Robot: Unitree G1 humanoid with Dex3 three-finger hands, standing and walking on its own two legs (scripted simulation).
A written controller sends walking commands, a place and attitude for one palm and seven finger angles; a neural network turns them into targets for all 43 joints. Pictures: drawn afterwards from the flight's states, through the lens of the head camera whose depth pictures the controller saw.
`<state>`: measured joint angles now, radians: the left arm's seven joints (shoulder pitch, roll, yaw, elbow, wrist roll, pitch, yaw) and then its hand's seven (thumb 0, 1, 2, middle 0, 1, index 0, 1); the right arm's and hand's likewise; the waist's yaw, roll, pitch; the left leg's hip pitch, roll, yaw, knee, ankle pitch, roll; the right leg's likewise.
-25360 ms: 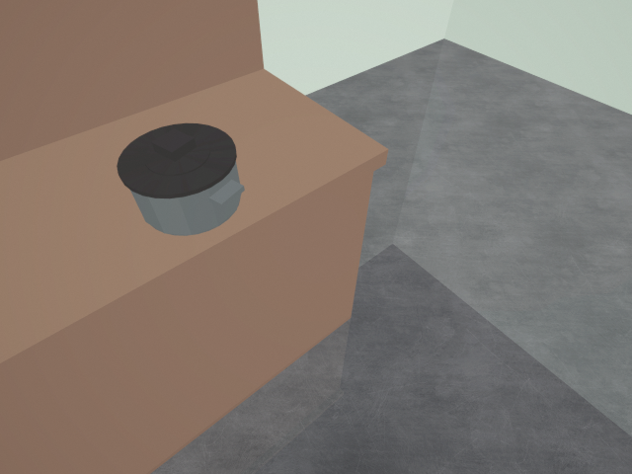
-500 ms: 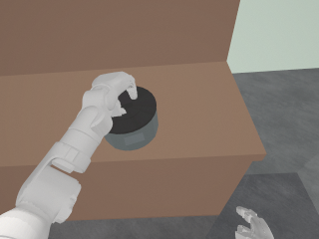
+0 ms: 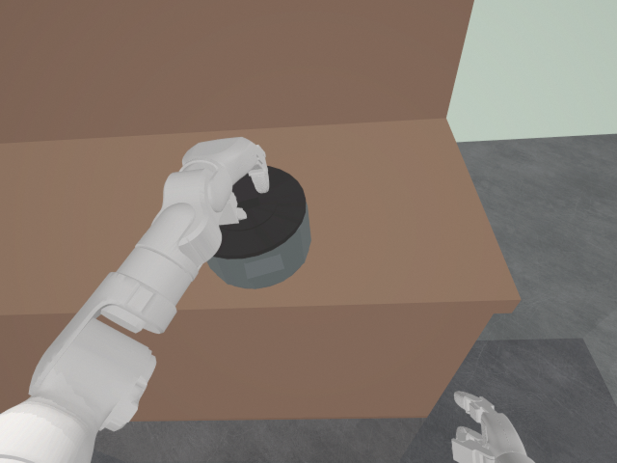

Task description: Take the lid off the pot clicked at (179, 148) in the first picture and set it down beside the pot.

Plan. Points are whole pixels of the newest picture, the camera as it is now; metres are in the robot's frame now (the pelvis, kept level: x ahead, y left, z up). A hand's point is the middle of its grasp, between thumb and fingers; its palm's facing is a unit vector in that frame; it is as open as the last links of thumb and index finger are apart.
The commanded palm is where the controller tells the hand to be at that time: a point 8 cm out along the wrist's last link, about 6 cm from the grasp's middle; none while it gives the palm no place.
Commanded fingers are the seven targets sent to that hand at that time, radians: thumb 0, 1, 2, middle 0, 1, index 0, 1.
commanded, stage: lift the lid straight up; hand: left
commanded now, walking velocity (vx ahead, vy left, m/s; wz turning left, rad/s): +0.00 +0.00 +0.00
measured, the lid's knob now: (240, 195) +0.45 +0.12 +0.11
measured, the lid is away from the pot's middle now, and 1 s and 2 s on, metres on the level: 0.01 0.01 0.02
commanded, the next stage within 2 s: move the lid sideways beside the pot in 1.78 s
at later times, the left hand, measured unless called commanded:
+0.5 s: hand (225, 172) +0.43 +0.12 +0.16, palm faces -0.27 -0.10 -0.96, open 7.7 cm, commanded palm +0.41 +0.13 +0.25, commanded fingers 0.00 0.59 1.05 -0.82 -0.97 -0.87 -1.00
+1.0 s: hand (227, 142) +0.43 +0.11 +0.21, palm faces -0.17 -0.09 -0.98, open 7.7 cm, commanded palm +0.41 +0.12 +0.29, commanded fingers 0.00 0.59 1.05 -0.82 -0.97 -0.87 -1.00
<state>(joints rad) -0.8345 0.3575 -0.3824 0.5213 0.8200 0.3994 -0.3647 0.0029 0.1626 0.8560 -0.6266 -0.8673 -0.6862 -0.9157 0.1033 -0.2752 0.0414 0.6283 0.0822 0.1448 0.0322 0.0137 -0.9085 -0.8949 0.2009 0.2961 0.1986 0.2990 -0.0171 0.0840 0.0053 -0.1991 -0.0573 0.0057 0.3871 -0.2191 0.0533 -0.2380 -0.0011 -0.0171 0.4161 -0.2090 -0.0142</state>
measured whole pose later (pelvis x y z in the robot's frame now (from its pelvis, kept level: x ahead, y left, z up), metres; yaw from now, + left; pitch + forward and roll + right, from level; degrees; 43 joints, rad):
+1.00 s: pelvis -0.01 +0.00 +0.00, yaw +0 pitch +1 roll +0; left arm -1.02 0.38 -0.37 0.50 0.81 0.41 -0.44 0.01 0.16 0.85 -0.63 -0.86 -0.71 -0.92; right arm 0.10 -0.28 0.05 0.64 0.08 0.12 0.04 0.01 -0.91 -0.89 0.20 0.30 0.20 0.30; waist 0.00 0.09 0.00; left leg -0.17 -0.07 0.00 0.35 -0.19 0.06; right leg -0.22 -0.01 -0.02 0.39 -0.19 -0.01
